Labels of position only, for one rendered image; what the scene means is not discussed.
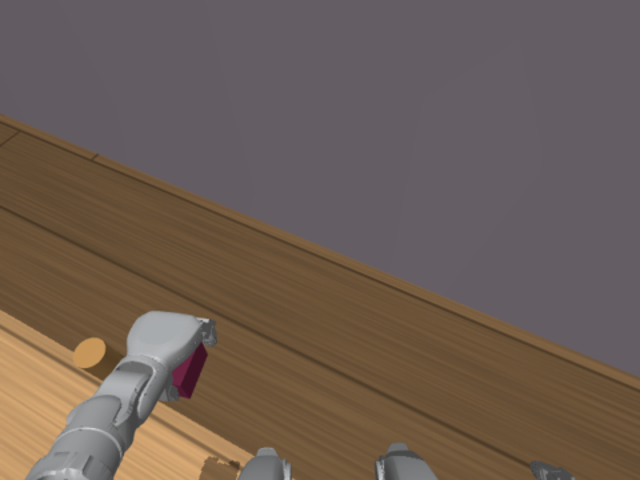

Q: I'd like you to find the left robot hand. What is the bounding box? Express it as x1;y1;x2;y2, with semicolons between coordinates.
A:
126;311;217;402

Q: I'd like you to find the left robot arm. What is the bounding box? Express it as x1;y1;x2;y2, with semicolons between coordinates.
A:
24;355;168;480

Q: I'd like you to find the right robot hand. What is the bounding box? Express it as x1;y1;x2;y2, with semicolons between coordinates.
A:
530;461;575;480

